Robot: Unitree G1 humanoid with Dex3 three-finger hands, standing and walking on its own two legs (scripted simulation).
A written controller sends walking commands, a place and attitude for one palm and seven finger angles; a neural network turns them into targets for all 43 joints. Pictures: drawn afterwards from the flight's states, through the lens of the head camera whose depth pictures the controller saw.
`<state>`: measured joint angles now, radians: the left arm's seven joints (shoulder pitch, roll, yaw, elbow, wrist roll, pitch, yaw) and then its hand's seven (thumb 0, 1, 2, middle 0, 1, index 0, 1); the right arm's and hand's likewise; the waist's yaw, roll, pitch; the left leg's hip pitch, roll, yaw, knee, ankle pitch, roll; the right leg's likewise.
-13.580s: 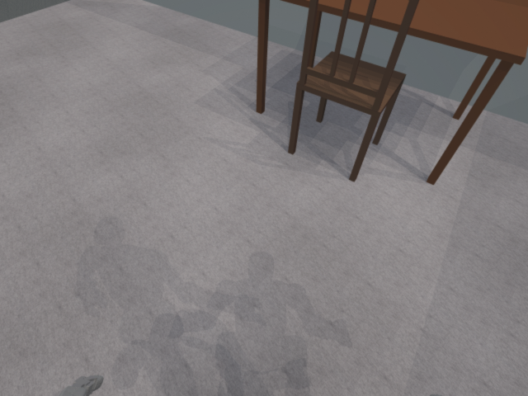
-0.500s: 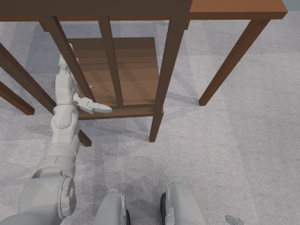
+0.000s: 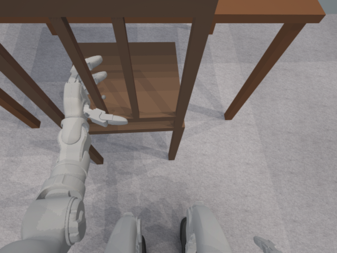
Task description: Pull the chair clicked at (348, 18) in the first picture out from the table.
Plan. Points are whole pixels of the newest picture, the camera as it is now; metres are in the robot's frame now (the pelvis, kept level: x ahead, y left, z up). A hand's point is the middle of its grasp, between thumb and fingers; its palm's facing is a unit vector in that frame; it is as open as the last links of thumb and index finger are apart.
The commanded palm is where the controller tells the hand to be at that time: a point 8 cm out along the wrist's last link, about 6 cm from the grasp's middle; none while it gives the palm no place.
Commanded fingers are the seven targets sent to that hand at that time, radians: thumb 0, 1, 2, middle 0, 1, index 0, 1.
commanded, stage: hook a spindle and tug to test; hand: left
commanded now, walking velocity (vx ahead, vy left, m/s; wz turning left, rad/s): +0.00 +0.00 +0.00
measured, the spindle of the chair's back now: (89, 82) +0.49 +0.16 +0.04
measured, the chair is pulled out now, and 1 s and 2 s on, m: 0.00 0.02 0.09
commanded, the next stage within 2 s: step backward, pulling the chair out in 1.08 s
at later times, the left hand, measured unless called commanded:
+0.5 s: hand (101, 96) +0.47 +0.14 +0.03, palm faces +0.04 -1.00 -0.03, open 5.2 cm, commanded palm +0.43 +0.17 +0.02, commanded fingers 0.00 0.90 0.90 -0.50 -1.45 -0.50 -1.45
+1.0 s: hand (105, 103) +0.45 +0.13 +0.03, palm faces +0.02 -1.00 -0.02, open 5.1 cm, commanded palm +0.40 +0.17 +0.02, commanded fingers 0.00 0.90 0.90 -0.50 -1.45 -0.50 -1.45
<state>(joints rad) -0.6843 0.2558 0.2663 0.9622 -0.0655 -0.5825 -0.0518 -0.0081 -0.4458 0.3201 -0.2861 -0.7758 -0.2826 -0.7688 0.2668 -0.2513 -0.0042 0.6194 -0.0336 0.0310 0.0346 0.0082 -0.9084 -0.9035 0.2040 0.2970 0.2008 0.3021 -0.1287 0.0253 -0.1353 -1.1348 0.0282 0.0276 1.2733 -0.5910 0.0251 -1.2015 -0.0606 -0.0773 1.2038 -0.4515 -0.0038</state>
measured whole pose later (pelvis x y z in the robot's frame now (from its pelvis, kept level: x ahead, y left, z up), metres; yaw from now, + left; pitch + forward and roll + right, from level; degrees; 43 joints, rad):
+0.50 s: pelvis +0.00 +0.01 +0.00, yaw +0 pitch +26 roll -2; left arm -0.69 0.24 0.24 0.95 -0.07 -0.58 -0.02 0.01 0.71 0.82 -0.50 -1.45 -0.47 -1.44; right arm 0.28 -0.25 -0.01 0.63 -0.04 0.04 0.04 0.01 -0.91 -0.90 0.20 0.30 0.20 0.30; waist -0.12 0.03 -0.14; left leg -1.14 0.02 0.03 1.28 -0.60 0.03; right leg -1.20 -0.07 -0.08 1.20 -0.45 0.00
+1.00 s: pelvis +0.02 +0.00 +0.01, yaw -1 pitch +26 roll -1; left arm -0.46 0.18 0.17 0.68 -0.10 -0.52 -0.01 0.02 0.80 0.80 -0.45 -1.45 -0.42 -1.45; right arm 0.27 -0.23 -0.02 0.58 -0.02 0.04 0.05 0.01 -0.91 -0.90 0.20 0.30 0.20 0.30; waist -0.09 0.03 -0.15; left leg -1.06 0.03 0.04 1.22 -0.61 0.03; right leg -1.14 -0.05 -0.07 1.16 -0.47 0.00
